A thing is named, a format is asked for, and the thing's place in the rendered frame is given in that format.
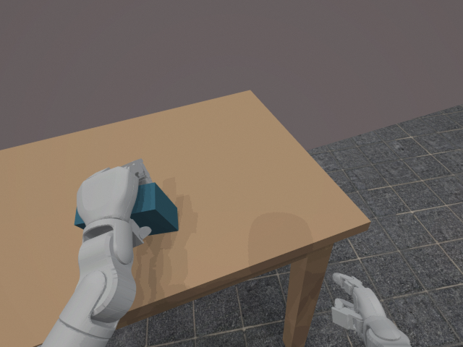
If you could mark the sponge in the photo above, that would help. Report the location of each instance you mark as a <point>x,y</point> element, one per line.
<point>152,208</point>

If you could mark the right robot forearm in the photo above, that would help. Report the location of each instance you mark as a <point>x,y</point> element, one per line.
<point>379,331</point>

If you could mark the left robot forearm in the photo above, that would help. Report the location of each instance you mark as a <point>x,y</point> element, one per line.
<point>105,291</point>

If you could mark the table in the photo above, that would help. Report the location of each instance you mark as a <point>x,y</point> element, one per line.
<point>250,199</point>

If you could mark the robot left hand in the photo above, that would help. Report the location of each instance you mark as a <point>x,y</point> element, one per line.
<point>111,193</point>

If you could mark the robot right hand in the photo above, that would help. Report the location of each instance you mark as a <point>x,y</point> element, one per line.
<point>366,304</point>

